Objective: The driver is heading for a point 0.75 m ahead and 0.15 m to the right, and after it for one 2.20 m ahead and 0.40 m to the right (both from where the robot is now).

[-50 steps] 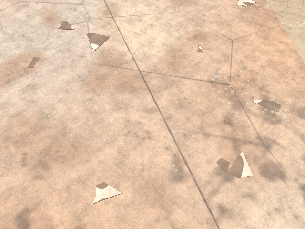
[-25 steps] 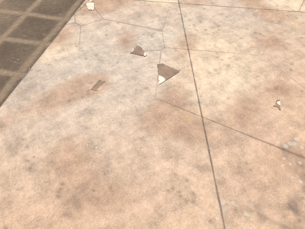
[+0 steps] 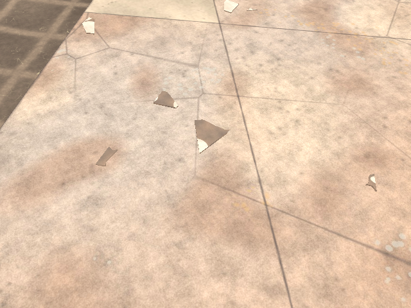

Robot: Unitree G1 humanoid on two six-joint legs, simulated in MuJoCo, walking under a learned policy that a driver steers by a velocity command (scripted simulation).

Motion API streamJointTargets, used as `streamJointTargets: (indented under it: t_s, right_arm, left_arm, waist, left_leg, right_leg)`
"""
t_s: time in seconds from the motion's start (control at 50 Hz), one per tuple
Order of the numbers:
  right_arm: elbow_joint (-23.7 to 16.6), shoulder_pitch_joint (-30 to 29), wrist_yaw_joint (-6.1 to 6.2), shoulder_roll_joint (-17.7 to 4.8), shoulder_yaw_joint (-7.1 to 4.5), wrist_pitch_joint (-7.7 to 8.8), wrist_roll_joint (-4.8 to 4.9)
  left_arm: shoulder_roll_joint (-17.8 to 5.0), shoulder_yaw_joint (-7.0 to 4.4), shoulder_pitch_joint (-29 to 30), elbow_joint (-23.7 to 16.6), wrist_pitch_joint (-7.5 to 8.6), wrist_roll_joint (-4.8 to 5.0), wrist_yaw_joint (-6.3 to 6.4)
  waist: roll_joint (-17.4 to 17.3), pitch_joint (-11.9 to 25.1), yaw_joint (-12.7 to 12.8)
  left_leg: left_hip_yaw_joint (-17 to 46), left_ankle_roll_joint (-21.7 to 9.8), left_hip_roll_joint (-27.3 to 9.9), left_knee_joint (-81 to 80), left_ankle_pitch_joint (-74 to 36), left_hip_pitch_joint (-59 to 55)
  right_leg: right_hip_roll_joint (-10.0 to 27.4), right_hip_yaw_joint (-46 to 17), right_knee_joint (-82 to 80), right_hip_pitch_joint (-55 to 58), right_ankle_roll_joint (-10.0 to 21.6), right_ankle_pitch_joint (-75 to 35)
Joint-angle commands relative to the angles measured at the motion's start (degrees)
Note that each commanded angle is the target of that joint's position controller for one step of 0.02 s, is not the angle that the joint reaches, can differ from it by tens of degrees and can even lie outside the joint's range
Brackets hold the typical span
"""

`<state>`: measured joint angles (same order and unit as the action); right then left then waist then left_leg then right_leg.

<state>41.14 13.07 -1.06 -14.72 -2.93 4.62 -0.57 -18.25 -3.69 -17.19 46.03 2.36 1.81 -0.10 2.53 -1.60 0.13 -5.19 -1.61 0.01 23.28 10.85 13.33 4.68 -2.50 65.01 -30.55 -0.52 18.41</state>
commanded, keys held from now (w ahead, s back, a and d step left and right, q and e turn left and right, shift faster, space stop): w+e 0.50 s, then w+q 0.50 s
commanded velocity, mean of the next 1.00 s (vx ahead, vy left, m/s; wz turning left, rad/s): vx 0.50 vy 0.00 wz -0.21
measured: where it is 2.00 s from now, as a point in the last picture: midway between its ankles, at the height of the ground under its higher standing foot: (247, 160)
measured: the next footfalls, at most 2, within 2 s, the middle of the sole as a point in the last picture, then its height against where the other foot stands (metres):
right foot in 0.32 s outside the picture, level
left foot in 0.86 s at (225, 253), level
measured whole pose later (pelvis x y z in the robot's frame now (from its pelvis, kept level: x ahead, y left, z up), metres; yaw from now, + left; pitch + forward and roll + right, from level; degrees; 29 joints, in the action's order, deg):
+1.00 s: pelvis +0.56 -0.10 -0.01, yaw -11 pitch +1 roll +0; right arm 41.2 13.3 -2.2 -17.0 -3.2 4.2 0.7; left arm -16.9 -2.1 -15.1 43.4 5.3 0.0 -0.4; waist 0.8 -2.3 -0.3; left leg 0.7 -5.2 5.6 28.1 8.8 20.6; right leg -0.4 -2.6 66.3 -21.4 1.1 21.9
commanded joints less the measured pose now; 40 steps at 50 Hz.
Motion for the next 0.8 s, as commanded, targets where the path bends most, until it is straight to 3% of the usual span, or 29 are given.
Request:
streamJointTargets:
  t_s: [0.02,0.14,0.24,0.28,0.3,0.32,0.34,0.36,0.38,0.4,0.42,0.44,0.46,0.52,0.56,0.62,0.66,0.74,0.8]
  right_arm:
    - [-2.0,-2.1,0.37,-6.5,-2.15,2.02,-0.35]
    - [0.8,0.5,1.53,-10.0,-3.4,1.44,0.24]
    - [3.1,3.4,1.58,-12.6,-4.52,-0.28,1.92]
    - [3.1,2.9,1.76,-14.4,-5.02,-1.1,2.42]
    - [3.0,2.1,1.84,-14.6,-5.03,-1.64,2.72]
    - [2.7,2.7,2.01,-13.1,-4.33,-1.78,2.49]
    - [0.7,5.1,2.05,-8.0,-2.61,-1.33,0.23]
    - [-1.8,6.3,1.61,-4.4,-0.91,0.53,-0.03]
    - [-2.6,-0.2,0.92,-10.1,-2.11,2.11,2.17]
    - [-3.6,-2.9,0.64,-10.3,-2.02,3.02,3.21]
    - [-2.9,-3.0,1.13,-9.5,-1.89,3.4,2.03]
    - [-2.3,-2.4,1.49,-10.1,-2.34,3.14,0.64]
    - [-2.0,-1.4,1.35,-10.2,-2.53,2.48,0.31]
    - [-1.5,-0.7,1.22,-8.1,-2.09,0.93,-0.23]
    - [-1.7,-3.4,0.99,-6.4,-1.27,0.59,-0.08]
    - [-2.4,-8.6,0.32,-5.1,-0.44,0.79,0.73]
    - [-3.0,-11.5,-0.23,-5.2,-0.2,1.01,1.39]
    - [-4.8,-14.7,-1.56,-6.1,-0.22,1.26,1.87]
    - [-5.4,-13.1,-2.57,-6.6,-0.39,1.26,1.8]
  left_arm:
    - [-1.6,-0.68,-0.9,-4.1,-0.73,-0.28,0.16]
    - [0.1,0.33,9.2,-7.9,-0.34,-0.68,-1.87]
    - [-1.5,-0.04,15.1,-11.6,-0.73,-0.75,-3.2]
    - [-3.4,-1.09,12.4,-12.0,-1.07,-0.9,-3.28]
    - [-5.2,-2.33,6.0,-10.7,-1.24,-0.75,-3.09]
    - [-8.9,-4.44,-3.8,-7.9,-1.55,-0.49,-2.31]
    - [-15.3,-6.23,-9.3,-6.8,-2.07,-0.01,-1.02]
    - [-17.6,-5.75,-6.1,-9.4,-1.0,-0.15,-1.41]
    - [-12.1,-4.15,-5.8,-9.8,0.04,-0.37,-2.05]
    - [-9.8,-3.43,-4.4,-9.4,0.76,-0.68,-2.05]
    - [-8.3,-2.93,-0.8,-9.6,1.04,-0.71,-1.96]
    - [-6.2,-2.28,2.4,-10.3,1.14,-1.06,-1.67]
    - [-5.6,-1.95,4.1,-11.3,1.13,-1.68,-1.36]
    - [-6.2,-2.04,3.9,-10.8,1.59,-1.63,-0.44]
    - [-6.0,-1.8,2.5,-9.4,1.81,-1.65,0.16]
    - [-6.3,-1.53,0.5,-7.6,1.98,-1.6,0.33]
    - [-7.0,-1.58,-1.2,-6.3,2.21,-1.61,0.2]
    - [-7.5,-1.81,-3.3,-3.4,1.83,-1.64,0.08]
    - [-8.3,-2.24,-2.5,-2.5,1.03,-1.45,0.58]
  waist:
    - [-7.7,0.2,0.9]
    - [-5.1,-2.6,-2.1]
    - [-4.8,-4.3,-3.2]
    - [-6.5,-0.8,-0.8]
    - [-6.3,3.0,3.2]
    - [-4.6,8.3,7.8]
    - [7.1,12.5,7.4]
    - [13.5,20.9,3.1]
    - [4.9,18.8,6.9]
    - [3.6,11.8,5.9]
    - [-1.3,7.5,3.2]
    - [-0.7,5.6,1.1]
    - [0.6,5.0,-0.4]
    - [-0.2,4.4,-1.3]
    - [0.4,3.0,0.0]
    - [1.5,1.2,2.9]
    - [1.5,-0.3,4.5]
    - [0.5,-3.0,5.5]
    - [1.0,-2.0,3.8]
  left_leg:
    - [10.0,-9.9,-15.8,-15.6,-9.6,-4.2]
    - [-0.7,-8.4,-15.1,-16.6,-12.7,-7.2]
    - [-4.0,-6.4,-17.6,-12.3,-17.7,-16.0]
    - [-5.9,-5.0,-17.2,-3.8,-36.3,-17.9]
    - [-7.6,-3.8,-15.7,5.9,-43.8,-16.5]
    - [-9.0,-1.6,-13.1,19.5,-41.8,-9.8]
    - [-9.4,2.1,-8.0,40.3,-10.9,9.7]
    - [3.5,4.2,2.9,55.3,23.9,26.3]
    - [10.8,2.9,-0.3,57.3,20.8,32.4]
    - [9.9,1.3,-2.6,54.4,16.0,34.2]
    - [9.9,1.0,-5.1,49.0,11.6,31.4]
    - [10.2,1.3,-6.7,44.2,8.8,27.3]
    - [10.4,1.6,-7.3,42.5,6.8,23.9]
    - [8.6,4.1,-6.6,36.1,2.2,21.9]
    - [7.7,5.2,-6.9,28.1,-5.3,22.7]
    - [6.6,4.8,-5.9,16.9,-17.0,20.5]
    - [6.1,3.8,-5.3,13.0,-20.7,20.1]
    - [6.7,0.7,-4.6,8.8,-16.0,26.0]
    - [5.8,-2.0,-2.6,7.6,-8.3,24.5]
  right_leg:
    - [3.5,-3.4,-1.1,-7.5,-0.9,-6.2]
    - [2.4,0.3,-20.4,-6.4,0.1,-20.2]
    - [1.0,3.6,-27.5,-7.1,3.7,-13.7]
    - [-2.8,7.3,-27.9,-0.4,6.0,-7.8]
    - [-5.8,9.2,-29.7,8.4,7.6,-7.5]
    - [-8.5,8.7,-31.9,23.6,9.8,-9.9]
    - [3.3,-12.1,-34.5,40.7,15.5,-8.7]
    - [14.0,-44.4,-45.7,51.3,25.4,4.0]
    - [14.1,-42.3,-49.9,50.0,22.4,6.2]
    - [12.3,-34.3,-49.6,43.6,20.2,3.4]
    - [9.6,-27.8,-49.2,35.2,18.0,-2.5]
    - [7.6,-23.0,-49.6,29.0,16.9,-8.9]
    - [6.3,-21.0,-50.8,25.0,16.8,-12.5]
    - [4.9,-15.2,-52.6,20.3,17.5,-21.9]
    - [3.7,-10.6,-53.6,20.0,16.1,-24.4]
    - [2.4,-6.1,-54.5,19.9,13.4,-20.3]
    - [4.0,-5.9,-55.6,21.3,13.1,-16.5]
    - [8.1,-5.0,-54.0,31.3,12.5,-19.2]
    - [9.6,-2.6,-49.5,36.4,10.7,-31.9]
Keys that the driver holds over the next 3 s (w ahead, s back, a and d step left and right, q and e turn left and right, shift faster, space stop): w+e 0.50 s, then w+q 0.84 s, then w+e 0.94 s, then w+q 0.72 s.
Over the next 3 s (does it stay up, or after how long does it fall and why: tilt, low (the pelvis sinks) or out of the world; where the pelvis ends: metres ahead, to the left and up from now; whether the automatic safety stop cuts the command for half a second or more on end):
stays up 1.62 -0.32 -0.01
